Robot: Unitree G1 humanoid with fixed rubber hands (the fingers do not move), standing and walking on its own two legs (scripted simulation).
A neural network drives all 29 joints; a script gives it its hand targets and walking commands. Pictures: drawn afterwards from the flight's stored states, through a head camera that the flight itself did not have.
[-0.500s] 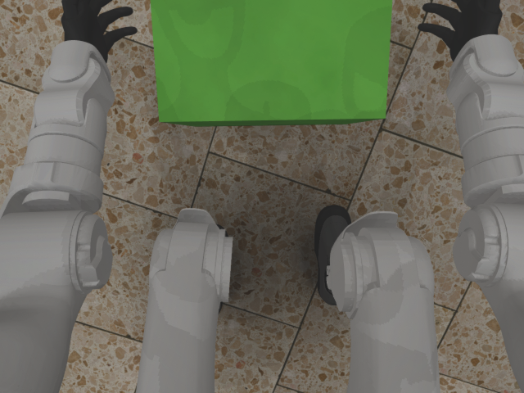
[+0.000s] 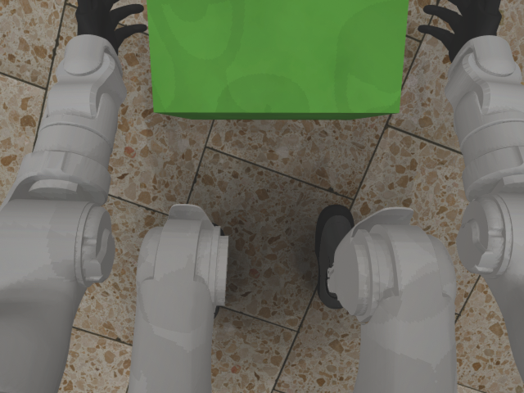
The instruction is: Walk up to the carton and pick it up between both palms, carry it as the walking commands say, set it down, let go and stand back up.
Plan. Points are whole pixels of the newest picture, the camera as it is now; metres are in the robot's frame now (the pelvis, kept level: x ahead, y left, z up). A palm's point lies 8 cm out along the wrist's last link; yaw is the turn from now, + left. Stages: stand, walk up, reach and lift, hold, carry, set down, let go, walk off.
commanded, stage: reach and lift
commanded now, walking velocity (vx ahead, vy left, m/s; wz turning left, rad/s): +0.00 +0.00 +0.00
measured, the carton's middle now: (273, 54) +0.52 -0.01 -0.26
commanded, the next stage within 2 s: none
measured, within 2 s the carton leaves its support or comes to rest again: leaves its support in 1.30 s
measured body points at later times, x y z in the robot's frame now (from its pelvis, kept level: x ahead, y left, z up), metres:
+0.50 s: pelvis +0.00 +0.00 +0.01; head +0.36 -0.01 +0.26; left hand +0.54 +0.18 -0.18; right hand +0.53 -0.21 -0.18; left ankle +0.10 +0.13 -0.33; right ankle +0.13 -0.13 -0.33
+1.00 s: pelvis -0.01 +0.00 +0.01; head +0.36 -0.01 +0.26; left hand +0.54 +0.17 -0.18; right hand +0.53 -0.21 -0.18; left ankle +0.10 +0.13 -0.33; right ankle +0.13 -0.13 -0.33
